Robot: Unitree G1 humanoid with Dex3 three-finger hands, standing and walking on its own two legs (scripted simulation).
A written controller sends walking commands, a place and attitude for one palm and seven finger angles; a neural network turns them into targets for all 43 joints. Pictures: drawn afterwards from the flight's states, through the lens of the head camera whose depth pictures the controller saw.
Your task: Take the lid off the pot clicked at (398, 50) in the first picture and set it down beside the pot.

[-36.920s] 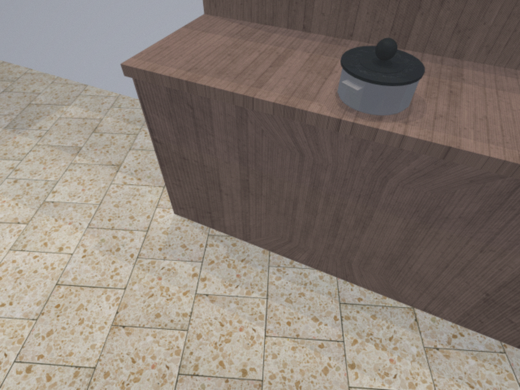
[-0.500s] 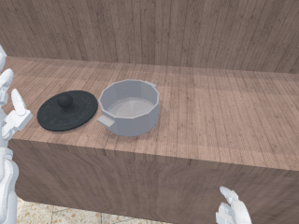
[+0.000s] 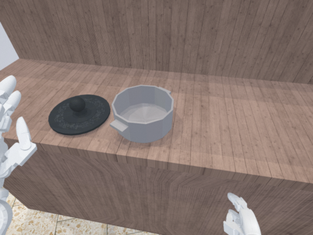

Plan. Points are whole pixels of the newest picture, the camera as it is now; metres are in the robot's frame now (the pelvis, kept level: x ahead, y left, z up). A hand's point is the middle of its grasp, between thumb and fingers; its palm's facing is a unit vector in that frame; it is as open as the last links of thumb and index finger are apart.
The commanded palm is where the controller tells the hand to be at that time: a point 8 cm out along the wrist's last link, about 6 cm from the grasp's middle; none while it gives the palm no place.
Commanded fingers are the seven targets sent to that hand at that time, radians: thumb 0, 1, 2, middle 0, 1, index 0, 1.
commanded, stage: draw the hand back to the body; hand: left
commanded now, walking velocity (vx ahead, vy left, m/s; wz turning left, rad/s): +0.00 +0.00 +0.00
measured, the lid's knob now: (77, 104) +0.48 +0.35 +0.07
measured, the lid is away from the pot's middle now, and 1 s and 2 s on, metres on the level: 0.23 0.23 0.23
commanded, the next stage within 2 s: step back with the hand held close in 0.04 s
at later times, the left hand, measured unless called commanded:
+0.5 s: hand (40, 153) +0.19 +0.25 +0.19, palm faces +0.28 -0.83 -0.47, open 7.4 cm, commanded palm +0.12 +0.30 +0.23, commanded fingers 0.00 0.90 0.90 -0.20 -0.30 -0.20 -0.30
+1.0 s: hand out of the picture +0.10 +0.27 +0.21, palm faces +0.44 -0.82 -0.37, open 7.4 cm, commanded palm +0.04 +0.32 +0.23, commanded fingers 0.00 0.90 0.90 -0.20 -0.30 -0.20 -0.30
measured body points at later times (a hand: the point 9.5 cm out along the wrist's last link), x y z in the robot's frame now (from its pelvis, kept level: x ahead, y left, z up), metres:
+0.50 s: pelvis -0.01 +0.02 -0.01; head +0.02 +0.05 +0.44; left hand +0.17 +0.29 +0.22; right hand +0.16 -0.23 -0.08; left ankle +0.02 +0.11 -0.74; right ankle -0.01 -0.14 -0.74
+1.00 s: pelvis -0.09 +0.04 -0.03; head -0.09 +0.07 +0.42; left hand +0.07 +0.32 +0.23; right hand +0.06 -0.20 -0.09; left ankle +0.02 +0.11 -0.74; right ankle -0.06 -0.12 -0.73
